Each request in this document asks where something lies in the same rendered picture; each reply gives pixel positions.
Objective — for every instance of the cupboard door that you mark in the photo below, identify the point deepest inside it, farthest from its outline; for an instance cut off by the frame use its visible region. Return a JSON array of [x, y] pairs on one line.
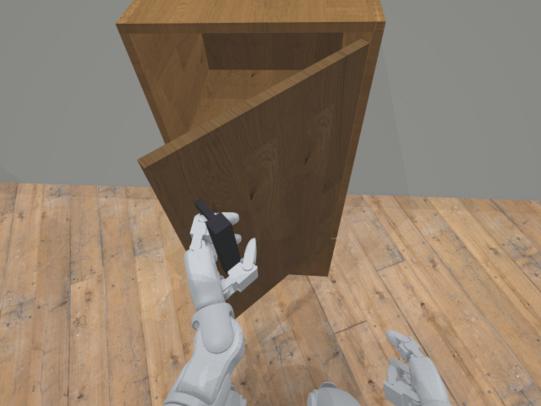
[[277, 160]]

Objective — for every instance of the right robot hand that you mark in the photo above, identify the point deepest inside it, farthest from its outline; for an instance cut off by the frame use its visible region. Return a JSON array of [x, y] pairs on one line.
[[421, 380]]

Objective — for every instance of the left robot forearm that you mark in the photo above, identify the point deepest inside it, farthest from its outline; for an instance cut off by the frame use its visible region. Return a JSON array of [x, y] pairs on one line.
[[218, 347]]

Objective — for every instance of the right robot thigh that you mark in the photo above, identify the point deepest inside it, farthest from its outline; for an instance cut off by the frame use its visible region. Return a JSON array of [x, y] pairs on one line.
[[329, 396]]

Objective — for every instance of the left robot hand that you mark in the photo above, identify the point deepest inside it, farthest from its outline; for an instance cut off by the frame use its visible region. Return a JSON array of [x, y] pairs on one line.
[[205, 285]]

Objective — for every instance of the handle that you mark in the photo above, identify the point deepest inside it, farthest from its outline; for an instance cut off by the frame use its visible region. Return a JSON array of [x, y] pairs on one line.
[[222, 236]]

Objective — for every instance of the right robot shin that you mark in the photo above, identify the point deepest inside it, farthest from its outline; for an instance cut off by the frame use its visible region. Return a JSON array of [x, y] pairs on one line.
[[328, 384]]

